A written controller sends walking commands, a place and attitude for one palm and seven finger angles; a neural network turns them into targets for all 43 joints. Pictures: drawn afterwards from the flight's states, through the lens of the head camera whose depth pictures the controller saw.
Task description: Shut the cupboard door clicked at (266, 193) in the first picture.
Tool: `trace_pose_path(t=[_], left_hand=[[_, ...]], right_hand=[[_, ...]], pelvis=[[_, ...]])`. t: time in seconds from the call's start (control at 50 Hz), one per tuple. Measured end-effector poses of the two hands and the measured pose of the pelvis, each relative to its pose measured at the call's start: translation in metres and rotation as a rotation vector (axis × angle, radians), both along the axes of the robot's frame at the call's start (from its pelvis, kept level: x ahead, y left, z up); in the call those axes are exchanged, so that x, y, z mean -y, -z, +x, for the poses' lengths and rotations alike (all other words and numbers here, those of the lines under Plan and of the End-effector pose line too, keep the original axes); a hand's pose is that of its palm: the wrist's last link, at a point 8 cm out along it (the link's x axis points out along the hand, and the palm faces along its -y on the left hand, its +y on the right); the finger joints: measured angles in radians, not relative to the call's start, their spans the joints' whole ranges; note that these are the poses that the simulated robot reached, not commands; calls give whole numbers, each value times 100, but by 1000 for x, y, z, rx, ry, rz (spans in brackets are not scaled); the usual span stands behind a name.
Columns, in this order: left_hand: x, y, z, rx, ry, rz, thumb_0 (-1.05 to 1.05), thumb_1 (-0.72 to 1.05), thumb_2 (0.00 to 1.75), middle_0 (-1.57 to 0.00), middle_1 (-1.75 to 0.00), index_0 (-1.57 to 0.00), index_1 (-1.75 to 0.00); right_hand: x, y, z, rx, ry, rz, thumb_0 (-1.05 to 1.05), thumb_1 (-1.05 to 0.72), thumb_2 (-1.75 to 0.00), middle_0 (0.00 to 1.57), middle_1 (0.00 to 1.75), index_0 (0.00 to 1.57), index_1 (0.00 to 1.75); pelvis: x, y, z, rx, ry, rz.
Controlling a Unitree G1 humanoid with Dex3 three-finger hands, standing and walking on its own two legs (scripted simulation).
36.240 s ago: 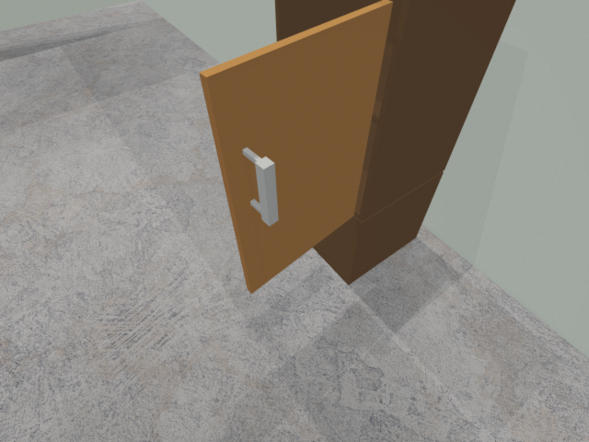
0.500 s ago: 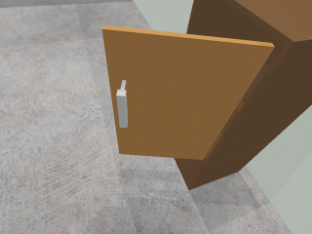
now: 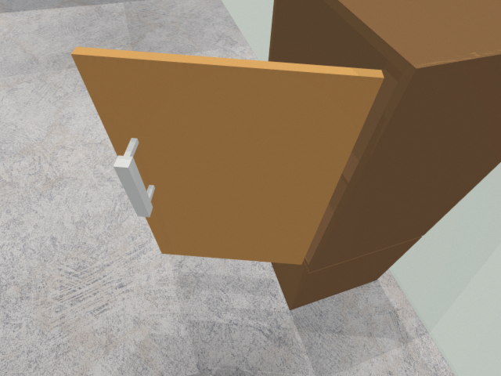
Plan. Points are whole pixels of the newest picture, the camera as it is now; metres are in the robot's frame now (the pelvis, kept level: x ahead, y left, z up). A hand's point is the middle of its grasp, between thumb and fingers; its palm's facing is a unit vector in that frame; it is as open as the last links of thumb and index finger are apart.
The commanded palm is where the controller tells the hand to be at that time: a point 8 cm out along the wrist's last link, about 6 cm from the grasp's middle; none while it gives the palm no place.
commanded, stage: come to a stop and stand still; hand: left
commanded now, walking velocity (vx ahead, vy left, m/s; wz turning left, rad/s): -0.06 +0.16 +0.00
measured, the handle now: (139, 179) +0.41 +0.23 +0.05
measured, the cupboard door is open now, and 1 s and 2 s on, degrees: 68 68 68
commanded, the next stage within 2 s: look again from close up in 0.78 s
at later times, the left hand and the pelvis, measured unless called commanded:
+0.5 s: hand out of the picture -0.02 +0.20 -0.17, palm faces +0.01 -0.96 -0.26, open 7.4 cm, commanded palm none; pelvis -0.03 +0.00 +0.00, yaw -2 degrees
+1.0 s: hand out of the picture -0.02 +0.16 -0.16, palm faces -0.03 -0.98 -0.19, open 7.3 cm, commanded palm none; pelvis -0.03 -0.01 +0.01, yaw -1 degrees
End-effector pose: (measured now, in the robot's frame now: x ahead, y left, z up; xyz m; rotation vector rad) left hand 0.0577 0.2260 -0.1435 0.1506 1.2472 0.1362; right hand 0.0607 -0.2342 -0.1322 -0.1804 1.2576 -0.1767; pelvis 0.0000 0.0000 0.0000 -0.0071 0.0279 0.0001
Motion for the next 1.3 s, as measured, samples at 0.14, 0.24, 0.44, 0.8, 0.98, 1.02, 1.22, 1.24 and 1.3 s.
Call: trace_pose_path(t=[0.14, 0.24, 0.44, 0.8, 0.98, 1.02, 1.22, 1.24, 1.3], left_hand=[[-4, 6, -22, -38, -50, -16, 0, 92, 90, -21, -30, -21, -30], [-8, -5, -42, -77, -54, 25, 0, 91, 90, -20, -30, -20, -30], [-22, -1, -81, -104, -14, 77, 1, 91, 90, -20, -30, -20, -30], [7, -10, -76, -67, 45, 16, 1, 91, 90, -20, -30, -20, -30], [12, -12, -76, -99, 28, 8, 1, 92, 90, -20, -30, -20, -30], [14, -12, -77, -113, 25, 5, 1, 91, 90, -20, -30, -20, -30], [25, -10, -78, -153, 5, -12, 1, 91, 90, -20, -30, -20, -30], [26, -10, -78, -156, 4, -14, 1, 91, 90, -20, -30, -20, -30], [29, -9, -77, -166, 2, -20, 1, 91, 90, -20, -30, -20, -30]], right_hand=[[-17, -8, 12, 51, -39, 16, 0, -92, -90, 20, 30, 20, 29], [-17, -3, 10, 59, -52, 39, 0, -92, -90, 20, 30, 20, 30], [-16, 6, -5, 132, -36, 66, 1, -91, -90, 20, 30, 20, 29], [-2, 2, -116, -93, 58, 53, 1, -91, -90, 20, 30, 20, 29], [-12, 0, -129, -181, 60, 77, 1, -91, -90, 20, 30, 20, 29], [-13, 1, -123, -176, 59, 83, 1, -91, -90, 20, 30, 20, 29], [-7, 2, -86, -136, 39, 67, 2, -93, -90, 20, 30, 20, 29], [-6, 1, -82, -133, 37, 63, 2, -93, -90, 20, 30, 20, 29], [-1, 0, -73, -123, 33, 53, 2, -93, -90, 20, 30, 20, 29]], pelvis=[[-1, -2, -6, 34, 6, 18], [-2, -4, -14, 21, 9, 17], [-5, 8, -26, 57, 21, 19], [4, -6, -43, 40, 22, 12], [8, -11, -33, 28, 17, 12], [9, -12, -30, 29, 18, 12], [11, -13, -15, 35, 20, 14], [12, -13, -14, 35, 20, 15], [13, -13, -10, 34, 20, 16]])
